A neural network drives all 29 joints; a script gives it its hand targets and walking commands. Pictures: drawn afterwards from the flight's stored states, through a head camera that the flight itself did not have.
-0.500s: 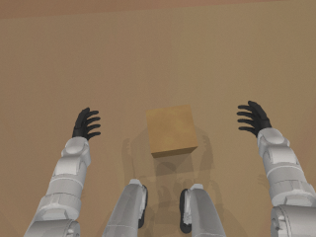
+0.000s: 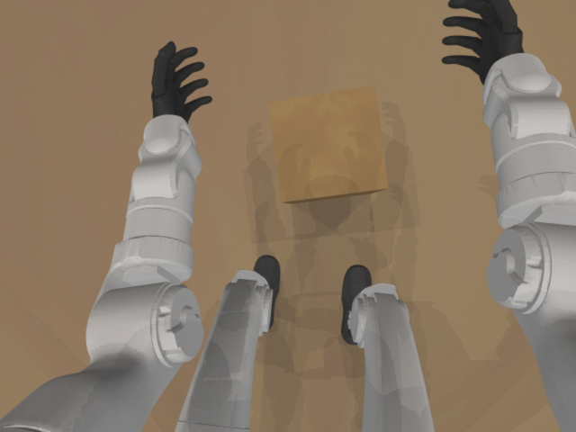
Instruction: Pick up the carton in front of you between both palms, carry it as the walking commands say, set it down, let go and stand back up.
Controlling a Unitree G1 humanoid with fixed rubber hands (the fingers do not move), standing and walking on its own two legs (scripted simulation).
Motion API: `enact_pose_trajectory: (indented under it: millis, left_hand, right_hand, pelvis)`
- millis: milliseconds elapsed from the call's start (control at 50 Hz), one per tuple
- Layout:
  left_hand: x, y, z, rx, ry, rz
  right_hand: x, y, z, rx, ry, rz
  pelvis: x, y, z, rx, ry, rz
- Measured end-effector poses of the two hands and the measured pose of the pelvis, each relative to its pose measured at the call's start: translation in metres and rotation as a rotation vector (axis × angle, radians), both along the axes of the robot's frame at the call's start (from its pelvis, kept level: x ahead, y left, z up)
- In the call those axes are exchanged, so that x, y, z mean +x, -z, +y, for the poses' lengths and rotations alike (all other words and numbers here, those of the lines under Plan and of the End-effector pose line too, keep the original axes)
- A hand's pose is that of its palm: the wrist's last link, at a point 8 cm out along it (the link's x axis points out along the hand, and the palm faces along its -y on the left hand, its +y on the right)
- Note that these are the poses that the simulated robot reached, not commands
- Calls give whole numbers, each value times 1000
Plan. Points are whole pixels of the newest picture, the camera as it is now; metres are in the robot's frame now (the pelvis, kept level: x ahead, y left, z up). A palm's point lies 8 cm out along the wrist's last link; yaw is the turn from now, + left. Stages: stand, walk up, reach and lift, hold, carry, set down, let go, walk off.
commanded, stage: reach and lift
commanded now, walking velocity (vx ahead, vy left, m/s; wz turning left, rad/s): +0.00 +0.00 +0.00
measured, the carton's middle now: (326, 154) +0.49 +0.01 -0.51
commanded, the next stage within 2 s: none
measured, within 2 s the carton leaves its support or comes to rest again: leaves its support in 1.60 s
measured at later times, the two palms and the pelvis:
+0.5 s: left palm (223, 153) +0.46 +0.20 -0.35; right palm (429, 131) +0.52 -0.18 -0.35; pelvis -0.03 +0.02 -0.20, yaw +2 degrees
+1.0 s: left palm (237, 149) +0.48 +0.19 -0.43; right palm (407, 137) +0.53 -0.16 -0.45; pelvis -0.04 +0.01 -0.26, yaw +4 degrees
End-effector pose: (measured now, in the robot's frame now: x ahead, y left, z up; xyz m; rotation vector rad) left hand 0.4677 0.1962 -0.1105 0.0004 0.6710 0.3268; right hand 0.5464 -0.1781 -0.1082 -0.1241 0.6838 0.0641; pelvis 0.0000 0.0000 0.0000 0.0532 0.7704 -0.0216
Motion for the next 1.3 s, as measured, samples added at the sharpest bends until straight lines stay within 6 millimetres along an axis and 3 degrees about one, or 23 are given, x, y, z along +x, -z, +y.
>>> enact_pose_trajectory:
  millis: [80, 180, 360, 540, 680, 760, 900, 1160, 1300]
  left_hand:
    - [-3, 36, 2, -1, 5, 23]
    - [-6, 91, 4, -8, 14, 42]
    - [-8, 187, 5, -11, 30, 33]
    - [-12, 253, 4, -28, 25, 53]
    - [-11, 298, 0, -34, 38, 95]
    - [-2, 311, 7, -13, 40, 99]
    - [7, 324, 6, -10, 44, 98]
    - [3, 313, -12, -31, 52, 94]
    - [9, 309, -32, -48, 92, 80]
  right_hand:
    - [-6, 38, 3, 0, 13, 17]
    - [-19, 97, 3, -8, 39, 34]
    - [-30, 197, -3, -27, 62, 10]
    - [-27, 258, 4, -19, 64, 13]
    - [-28, 303, 10, -14, 67, 57]
    - [-27, 328, 14, -9, 63, 59]
    - [-23, 346, 18, -6, 36, 29]
    - [-24, 326, 21, -6, 23, 42]
    - [-23, 325, 40, 11, 3, 39]
  pelvis:
    - [9, 18, 1, 5, -3, 65]
    - [11, 57, 5, 13, -6, 128]
    - [-10, 144, 15, 18, -15, 103]
    - [-37, 210, 18, 18, -22, -23]
    - [-46, 239, 16, 17, -29, -91]
    - [-46, 252, 15, 18, -36, -116]
    - [-41, 265, 14, 18, -50, -137]
    - [-35, 257, 13, 22, -45, -111]
    - [-39, 253, 14, 23, -47, -116]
